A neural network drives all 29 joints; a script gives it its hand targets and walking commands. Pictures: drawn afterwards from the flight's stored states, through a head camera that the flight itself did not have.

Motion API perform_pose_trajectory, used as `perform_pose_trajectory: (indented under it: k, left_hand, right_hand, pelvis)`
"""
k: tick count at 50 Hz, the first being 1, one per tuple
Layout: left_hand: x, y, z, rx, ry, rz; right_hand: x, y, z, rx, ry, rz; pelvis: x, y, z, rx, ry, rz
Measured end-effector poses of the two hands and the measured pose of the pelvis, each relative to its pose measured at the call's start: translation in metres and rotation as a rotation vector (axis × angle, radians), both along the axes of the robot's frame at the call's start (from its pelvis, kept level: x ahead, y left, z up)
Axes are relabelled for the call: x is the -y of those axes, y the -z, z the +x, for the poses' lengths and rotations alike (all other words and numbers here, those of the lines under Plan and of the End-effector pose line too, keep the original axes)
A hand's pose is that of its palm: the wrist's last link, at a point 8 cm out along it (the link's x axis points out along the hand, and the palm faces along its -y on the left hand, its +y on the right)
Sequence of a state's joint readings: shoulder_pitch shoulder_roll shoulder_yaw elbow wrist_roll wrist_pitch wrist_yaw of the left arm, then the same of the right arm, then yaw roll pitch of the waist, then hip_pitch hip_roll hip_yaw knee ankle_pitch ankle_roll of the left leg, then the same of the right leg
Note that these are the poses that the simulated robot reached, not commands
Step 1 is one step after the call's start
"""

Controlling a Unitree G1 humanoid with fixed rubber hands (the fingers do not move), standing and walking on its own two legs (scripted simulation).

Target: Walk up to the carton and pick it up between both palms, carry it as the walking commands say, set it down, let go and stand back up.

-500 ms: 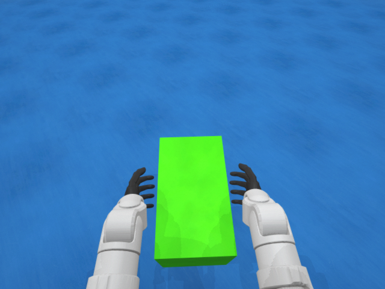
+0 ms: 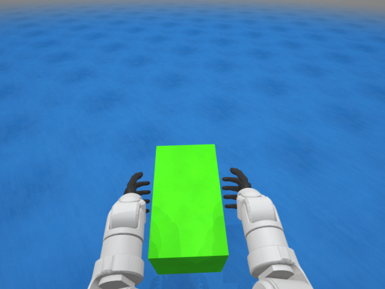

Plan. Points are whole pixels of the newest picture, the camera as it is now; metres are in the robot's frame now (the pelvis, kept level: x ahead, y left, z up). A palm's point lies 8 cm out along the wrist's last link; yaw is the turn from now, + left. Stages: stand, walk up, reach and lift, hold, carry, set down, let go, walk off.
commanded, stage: set down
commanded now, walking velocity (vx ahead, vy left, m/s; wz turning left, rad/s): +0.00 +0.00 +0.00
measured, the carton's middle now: (187, 206) +0.36 +0.03 -0.05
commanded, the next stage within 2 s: none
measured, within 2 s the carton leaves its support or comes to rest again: neither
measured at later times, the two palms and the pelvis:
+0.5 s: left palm (143, 218) +0.30 +0.14 -0.02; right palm (241, 208) +0.34 -0.11 -0.02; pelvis +0.00 -0.03 -0.01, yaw +1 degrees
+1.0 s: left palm (142, 230) +0.33 +0.16 -0.12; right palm (227, 221) +0.36 -0.09 -0.12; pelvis -0.02 -0.01 -0.07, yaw +1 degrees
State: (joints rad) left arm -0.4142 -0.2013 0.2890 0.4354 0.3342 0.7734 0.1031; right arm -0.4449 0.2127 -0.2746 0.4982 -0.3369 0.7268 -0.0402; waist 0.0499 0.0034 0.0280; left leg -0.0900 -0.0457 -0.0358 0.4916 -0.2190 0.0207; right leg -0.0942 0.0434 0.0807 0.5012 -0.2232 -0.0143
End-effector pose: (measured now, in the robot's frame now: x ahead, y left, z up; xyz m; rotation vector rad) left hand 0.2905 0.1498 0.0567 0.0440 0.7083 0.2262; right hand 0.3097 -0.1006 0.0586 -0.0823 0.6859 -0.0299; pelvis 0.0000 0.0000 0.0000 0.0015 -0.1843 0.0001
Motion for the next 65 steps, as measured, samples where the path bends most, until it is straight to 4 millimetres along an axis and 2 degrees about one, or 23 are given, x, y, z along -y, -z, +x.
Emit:
perform_pose_trajectory:
  k: [12,21,31,42,55,65]
  left_hand:
    - [0.008,0.027,0.005,-0.031,-0.040,0.012]
    - [0.014,0.062,0.012,-0.030,-0.057,-0.011]
    - [0.009,0.106,0.015,-0.001,-0.086,-0.032]
    - [-0.001,0.151,0.028,0.018,-0.094,-0.027]
    - [-0.006,0.195,0.048,0.035,-0.107,-0.035]
    - [-0.008,0.230,0.056,0.028,-0.124,-0.040]
  right_hand:
    - [0.004,0.034,0.007,-0.029,0.012,-0.001]
    - [0.009,0.063,0.022,-0.027,0.016,-0.022]
    - [0.002,0.104,0.034,0.001,0.012,-0.023]
    - [-0.010,0.148,0.043,0.020,0.056,-0.007]
    - [-0.016,0.193,0.060,0.036,0.083,0.006]
    - [-0.018,0.226,0.073,0.030,0.082,0.008]
  pelvis:
    - [0.010,0.005,-0.004,-0.028,-0.006,0.014]
    - [0.025,0.010,-0.002,-0.138,-0.009,0.014]
    - [0.033,0.022,-0.006,-0.290,-0.017,0.006]
    - [0.024,0.044,-0.014,-0.445,-0.016,-0.008]
    - [0.004,0.080,-0.021,-0.589,-0.006,-0.008]
    - [-0.001,0.109,-0.023,-0.666,-0.004,-0.008]
